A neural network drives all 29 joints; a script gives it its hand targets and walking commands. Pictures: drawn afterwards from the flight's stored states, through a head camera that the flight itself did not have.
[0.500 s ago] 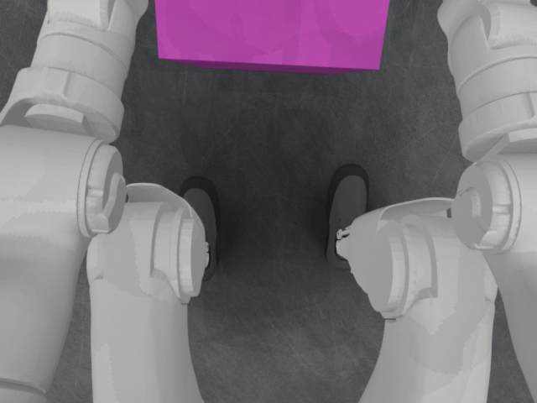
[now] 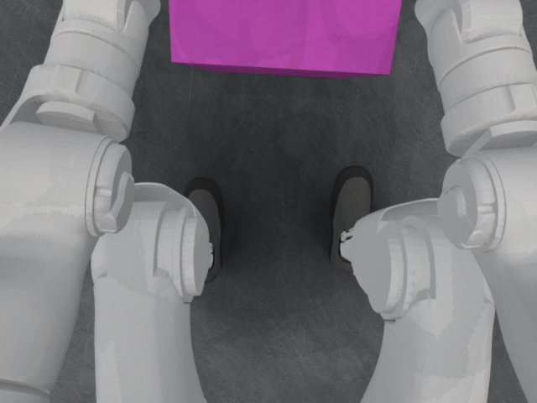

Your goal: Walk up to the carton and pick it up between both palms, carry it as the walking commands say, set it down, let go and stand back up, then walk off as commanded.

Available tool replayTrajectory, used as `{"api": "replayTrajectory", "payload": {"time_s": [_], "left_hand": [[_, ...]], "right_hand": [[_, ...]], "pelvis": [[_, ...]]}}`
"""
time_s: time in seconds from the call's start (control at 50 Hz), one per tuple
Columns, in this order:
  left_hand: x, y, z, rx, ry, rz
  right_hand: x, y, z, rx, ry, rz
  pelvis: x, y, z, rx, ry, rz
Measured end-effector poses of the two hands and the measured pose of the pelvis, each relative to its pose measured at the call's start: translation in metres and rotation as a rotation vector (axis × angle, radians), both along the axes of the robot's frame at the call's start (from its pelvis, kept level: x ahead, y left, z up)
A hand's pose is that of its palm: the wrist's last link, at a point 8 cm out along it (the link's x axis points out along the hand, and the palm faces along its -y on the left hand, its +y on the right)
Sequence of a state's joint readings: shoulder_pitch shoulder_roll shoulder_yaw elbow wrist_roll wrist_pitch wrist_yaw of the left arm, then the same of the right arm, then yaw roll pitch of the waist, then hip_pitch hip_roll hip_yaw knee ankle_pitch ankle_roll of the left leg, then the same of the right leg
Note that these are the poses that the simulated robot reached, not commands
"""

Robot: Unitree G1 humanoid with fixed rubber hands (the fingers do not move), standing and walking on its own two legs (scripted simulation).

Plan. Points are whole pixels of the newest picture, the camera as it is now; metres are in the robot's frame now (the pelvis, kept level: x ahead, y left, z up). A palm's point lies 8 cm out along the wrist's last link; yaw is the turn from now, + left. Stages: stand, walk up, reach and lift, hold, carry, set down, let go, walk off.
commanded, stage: reach and lift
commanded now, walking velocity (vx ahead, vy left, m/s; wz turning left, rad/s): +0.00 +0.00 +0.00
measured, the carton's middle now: out of the picture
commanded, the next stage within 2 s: none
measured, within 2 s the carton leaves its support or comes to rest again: leaves its support in 0.56 s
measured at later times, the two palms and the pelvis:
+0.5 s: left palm out of the picture +0.56 +0.17 -0.18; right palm out of the picture +0.57 -0.13 -0.17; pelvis +0.00 +0.00 -0.01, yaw +0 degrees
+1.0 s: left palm out of the picture +0.56 +0.16 -0.13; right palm out of the picture +0.59 -0.13 -0.10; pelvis -0.01 -0.01 +0.00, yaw +2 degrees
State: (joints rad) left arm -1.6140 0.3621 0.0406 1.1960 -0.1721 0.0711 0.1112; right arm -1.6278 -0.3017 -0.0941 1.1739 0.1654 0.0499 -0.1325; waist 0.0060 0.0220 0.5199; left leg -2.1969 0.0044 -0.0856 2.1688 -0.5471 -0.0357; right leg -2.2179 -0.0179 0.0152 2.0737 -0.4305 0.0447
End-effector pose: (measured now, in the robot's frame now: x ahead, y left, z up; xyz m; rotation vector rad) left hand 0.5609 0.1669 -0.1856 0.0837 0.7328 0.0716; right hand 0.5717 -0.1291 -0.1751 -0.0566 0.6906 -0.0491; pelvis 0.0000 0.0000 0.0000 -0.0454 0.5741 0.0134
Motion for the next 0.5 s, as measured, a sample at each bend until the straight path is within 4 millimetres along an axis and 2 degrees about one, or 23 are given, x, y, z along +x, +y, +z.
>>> {"api": "replayTrajectory", "payload": {"time_s": [0.5], "left_hand": [[-0.0025,-0.0002,0.0012,-0.023,0.031,-0.036]], "right_hand": [[0.0027,-0.0016,0.0038,0.016,0.03,-0.005]], "pelvis": [[-0.0006,-0.0008,-0.0071,0.003,-0.017,0.006]]}}
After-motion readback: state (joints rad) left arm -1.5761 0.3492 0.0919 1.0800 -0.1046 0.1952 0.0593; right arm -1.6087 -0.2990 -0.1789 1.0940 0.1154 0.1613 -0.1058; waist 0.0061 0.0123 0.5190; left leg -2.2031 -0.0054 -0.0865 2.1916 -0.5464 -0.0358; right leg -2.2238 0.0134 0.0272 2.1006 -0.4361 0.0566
